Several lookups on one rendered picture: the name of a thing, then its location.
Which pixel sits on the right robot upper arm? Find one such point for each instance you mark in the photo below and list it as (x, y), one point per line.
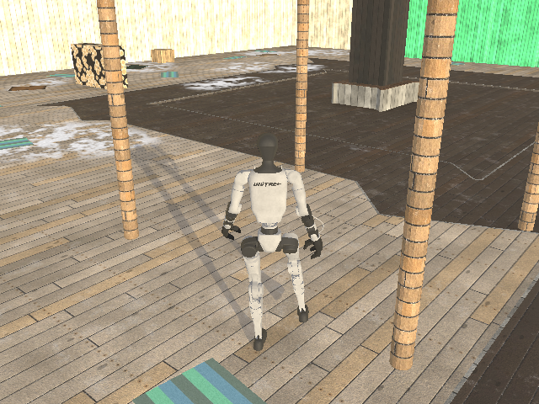
(295, 177)

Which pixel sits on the robot right hand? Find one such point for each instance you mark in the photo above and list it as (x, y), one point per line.
(318, 246)

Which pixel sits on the right robot shin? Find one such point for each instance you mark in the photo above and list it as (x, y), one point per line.
(298, 287)

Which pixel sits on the right robot forearm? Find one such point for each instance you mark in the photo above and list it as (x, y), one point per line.
(310, 225)

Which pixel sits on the robot left hand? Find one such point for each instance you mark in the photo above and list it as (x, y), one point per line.
(225, 233)

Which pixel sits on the left robot forearm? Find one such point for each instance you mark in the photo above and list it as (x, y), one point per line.
(229, 218)

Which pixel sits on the left robot thigh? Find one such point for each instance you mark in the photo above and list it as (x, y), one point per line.
(249, 248)

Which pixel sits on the left robot upper arm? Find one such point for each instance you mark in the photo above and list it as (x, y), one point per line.
(237, 191)

